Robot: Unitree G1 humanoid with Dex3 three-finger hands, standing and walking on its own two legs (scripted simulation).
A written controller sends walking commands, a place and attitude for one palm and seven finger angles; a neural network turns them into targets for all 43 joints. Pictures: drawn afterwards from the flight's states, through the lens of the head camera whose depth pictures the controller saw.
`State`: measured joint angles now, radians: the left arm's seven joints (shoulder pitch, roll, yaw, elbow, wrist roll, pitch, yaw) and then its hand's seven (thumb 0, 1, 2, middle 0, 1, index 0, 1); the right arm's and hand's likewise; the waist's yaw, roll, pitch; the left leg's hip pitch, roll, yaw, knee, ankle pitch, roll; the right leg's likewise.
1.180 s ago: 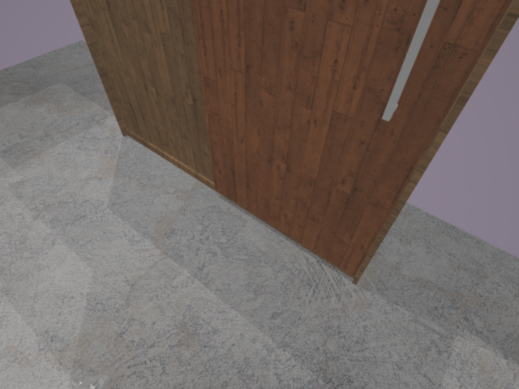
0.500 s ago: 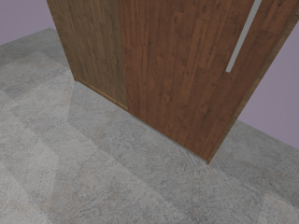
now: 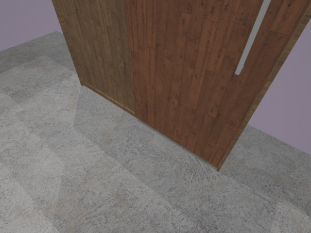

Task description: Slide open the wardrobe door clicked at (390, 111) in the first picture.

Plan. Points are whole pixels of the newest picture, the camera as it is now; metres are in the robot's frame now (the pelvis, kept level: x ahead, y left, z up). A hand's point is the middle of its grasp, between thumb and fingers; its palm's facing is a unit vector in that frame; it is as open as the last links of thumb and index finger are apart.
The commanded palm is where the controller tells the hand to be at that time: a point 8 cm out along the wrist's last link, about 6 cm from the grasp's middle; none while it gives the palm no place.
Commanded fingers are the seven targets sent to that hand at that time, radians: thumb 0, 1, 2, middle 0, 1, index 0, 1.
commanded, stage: look at it before walking up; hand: right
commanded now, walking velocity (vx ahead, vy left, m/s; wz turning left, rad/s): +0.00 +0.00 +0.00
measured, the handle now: (253, 36) +0.73 -0.30 +0.18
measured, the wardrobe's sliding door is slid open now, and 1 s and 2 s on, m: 0.00 0.00 0.00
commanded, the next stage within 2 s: turn to face it in 0.46 s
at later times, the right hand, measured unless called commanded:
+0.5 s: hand out of the picture +0.08 -0.26 -0.16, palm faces -0.02 +0.94 -0.34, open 7.4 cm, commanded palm none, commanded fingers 0.00 -0.90 -0.90 0.20 0.30 0.20 0.30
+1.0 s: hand out of the picture +0.01 -0.26 -0.21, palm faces +0.21 +0.95 -0.22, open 7.4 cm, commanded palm none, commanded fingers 0.00 -0.90 -0.90 0.20 0.30 0.20 0.30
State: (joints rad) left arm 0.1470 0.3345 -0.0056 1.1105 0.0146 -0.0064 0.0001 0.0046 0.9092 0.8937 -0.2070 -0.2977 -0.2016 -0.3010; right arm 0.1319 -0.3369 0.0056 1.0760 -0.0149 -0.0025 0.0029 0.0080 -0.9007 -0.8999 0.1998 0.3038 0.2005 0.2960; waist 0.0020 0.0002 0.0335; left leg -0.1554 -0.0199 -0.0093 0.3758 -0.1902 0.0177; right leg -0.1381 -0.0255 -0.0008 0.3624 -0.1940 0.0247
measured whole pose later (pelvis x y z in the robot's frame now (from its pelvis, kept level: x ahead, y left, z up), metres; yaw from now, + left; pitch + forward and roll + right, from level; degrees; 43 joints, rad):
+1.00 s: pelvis -0.02 -0.05 -0.03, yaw -13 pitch -2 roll +1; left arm 0.23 0.22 0.03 0.99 0.02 0.04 -0.02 0.00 0.91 0.89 -0.21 -0.30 -0.20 -0.30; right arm 0.18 -0.26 -0.03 0.95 -0.02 0.06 -0.02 0.01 -0.90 -0.90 0.20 0.30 0.20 0.30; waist 0.02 0.06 0.10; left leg -0.32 0.13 0.11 0.80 -0.46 -0.06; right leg -0.34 0.01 -0.06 0.70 -0.32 -0.04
